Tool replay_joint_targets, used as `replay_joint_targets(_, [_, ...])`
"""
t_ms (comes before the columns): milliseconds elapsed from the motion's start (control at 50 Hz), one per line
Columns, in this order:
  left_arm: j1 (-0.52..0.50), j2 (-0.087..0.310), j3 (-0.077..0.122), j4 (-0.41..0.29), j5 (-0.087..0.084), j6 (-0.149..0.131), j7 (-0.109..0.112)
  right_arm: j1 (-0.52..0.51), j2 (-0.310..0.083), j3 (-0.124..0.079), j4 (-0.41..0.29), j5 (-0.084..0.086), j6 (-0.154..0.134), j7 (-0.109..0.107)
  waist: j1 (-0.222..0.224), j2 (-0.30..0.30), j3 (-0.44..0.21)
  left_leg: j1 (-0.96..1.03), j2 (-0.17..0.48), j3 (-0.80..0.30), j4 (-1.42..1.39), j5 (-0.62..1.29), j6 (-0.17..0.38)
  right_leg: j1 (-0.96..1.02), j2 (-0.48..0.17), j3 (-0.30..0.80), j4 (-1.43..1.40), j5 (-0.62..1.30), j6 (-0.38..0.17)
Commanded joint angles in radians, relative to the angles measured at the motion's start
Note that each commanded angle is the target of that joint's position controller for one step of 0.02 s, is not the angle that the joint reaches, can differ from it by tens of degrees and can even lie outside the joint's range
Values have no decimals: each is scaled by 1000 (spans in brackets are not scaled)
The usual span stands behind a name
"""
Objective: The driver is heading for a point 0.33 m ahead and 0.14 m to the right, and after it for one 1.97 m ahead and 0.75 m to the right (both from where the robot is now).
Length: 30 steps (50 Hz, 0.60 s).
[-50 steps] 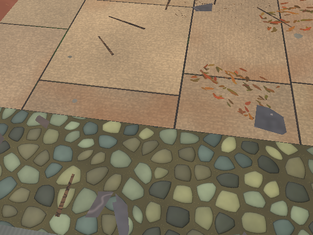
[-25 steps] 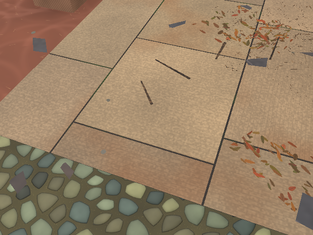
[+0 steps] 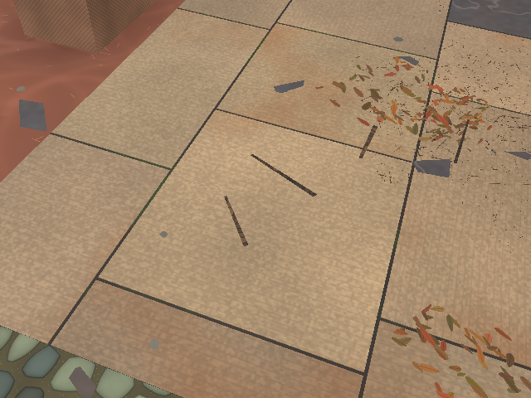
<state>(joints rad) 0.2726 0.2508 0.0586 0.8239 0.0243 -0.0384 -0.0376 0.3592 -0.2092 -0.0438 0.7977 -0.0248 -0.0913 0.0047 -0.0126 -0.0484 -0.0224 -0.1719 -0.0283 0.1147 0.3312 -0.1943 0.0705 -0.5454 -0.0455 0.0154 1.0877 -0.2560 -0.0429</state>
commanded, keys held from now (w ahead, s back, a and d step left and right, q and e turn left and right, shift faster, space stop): w+e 0.24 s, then e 0.60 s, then no key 0.16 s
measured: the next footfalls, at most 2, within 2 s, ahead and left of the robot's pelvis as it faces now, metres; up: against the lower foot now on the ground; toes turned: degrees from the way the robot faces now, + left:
right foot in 0.34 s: +0.33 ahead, -0.12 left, +0.00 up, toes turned -15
left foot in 0.94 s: +0.44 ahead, +0.03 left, +0.00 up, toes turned -36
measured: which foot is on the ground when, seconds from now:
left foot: down 0.00-0.34, up 0.36-0.92, down 0.94-1.00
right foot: up 0.00-0.32, down 0.34-0.94, up 0.96-1.00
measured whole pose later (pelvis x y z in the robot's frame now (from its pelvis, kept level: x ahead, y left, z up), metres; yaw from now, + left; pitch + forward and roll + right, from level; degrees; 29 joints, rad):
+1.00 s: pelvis +0.34 -0.03 -0.01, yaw -33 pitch +1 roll -1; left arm 0.25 0.31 0.08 0.72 0.02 0.04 0.01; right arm 0.18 -0.26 -0.02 0.69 -0.02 0.01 -0.04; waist 0.02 -0.05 0.04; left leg -0.28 -0.04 -0.04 0.51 -0.22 0.04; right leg -0.35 0.18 0.19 0.77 -0.48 -0.03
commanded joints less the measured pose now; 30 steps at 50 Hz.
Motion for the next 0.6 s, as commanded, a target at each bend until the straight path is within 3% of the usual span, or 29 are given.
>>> replay_joint_targets(20, [-3,34,10,-46,4,9,-9,38,-109,-24,-32,7,-28,-7,14,113,52,96,272,-167,-204,233,91,-171,-29,40,1,94,14])
replay_joint_targets(120, [-157,9,-4,-97,7,11,-21,59,-106,-22,0,5,-27,-10,-11,118,94,123,244,-18,-203,340,76,-182,-29,-22,-228,246,18])
replay_joint_targets(220, [-267,8,-14,-156,10,10,-33,111,-139,-30,48,5,-14,-25,-37,115,125,238,277,63,-145,520,55,-117,-3,-124,-434,214,-45])
replay_joint_targets(280, [-158,30,-1,-138,19,6,-20,81,-182,-39,57,2,3,-40,17,144,53,298,272,114,101,1011,27,37,100,-192,-476,100,-101])
replay_joint_targets(300, [-44,49,10,-108,25,-4,-12,69,-197,-43,55,4,13,-43,61,142,-11,278,264,117,276,1038,17,157,136,-187,-517,104,-121])
replay_joint_targets(320, [92,82,27,-68,41,-17,0,49,-204,-43,46,17,16,-43,129,106,-91,173,230,131,512,862,-12,363,139,-145,-616,225,-148])
replay_joint_targets(340, [171,181,54,-56,42,-23,14,61,-149,-30,9,20,12,-40,136,-11,-194,-85,157,128,830,257,-45,628,-79,94,-558,513,-202])
replay_joint_targets(360, [134,296,82,-84,13,-15,17,131,-99,-20,-49,45,18,-34,68,-205,-348,-416,-54,5,1203,-434,-96,886,-372,610,-599,1015,-424])
replay_joint_targets(380, [148,265,86,-96,-31,0,26,66,-133,-22,-46,18,22,-34,101,-7,-373,-458,23,-156,1209,-324,-94,850,-333,511,-617,1075,-416])
replay_joint_targets(400, [79,209,70,-95,-35,6,36,-8,-118,-14,-66,24,18,-32,83,11,-230,-494,61,-154,1165,-249,-93,723,-299,395,-639,1015,-381])
replay_joint_targets(420, [31,146,51,-94,-35,13,39,-32,-119,-13,-62,14,17,-32,45,76,-104,-478,91,-149,1062,-216,-95,569,-231,320,-687,918,-316])
replay_joint_targets(440, [0,116,41,-98,-40,16,44,-47,-126,-17,-70,-6,33,-30,17,74,-47,-448,107,-155,988,-205,-104,469,-175,274,-719,856,-276])
replay_joint_targets(460, [-25,100,33,-104,-37,19,45,-18,-125,-17,-64,-16,56,-26,-12,61,-37,-387,109,-153,942,-196,-112,388,-142,232,-744,834,-254])
replay_joint_targets(480, [-17,111,33,-104,-30,13,40,-4,-118,-17,-64,-19,75,-24,-22,56,-39,-359,100,-147,909,-193,-116,353,-127,214,-744,886,-244])
replay_joint_targets(540, [-6,167,48,-107,-16,6,33,-11,-105,-12,-74,-11,97,-25,-30,34,-84,-351,86,-135,823,-136,-126,327,-95,193,-742,886,-227])
replay_joint_targets(600, [16,169,49,-112,-20,20,38,-90,-122,-15,-103,-11,109,-29,-3,-5,-80,-396,88,-146,750,-77,-132,336,-75,229,-751,710,-193])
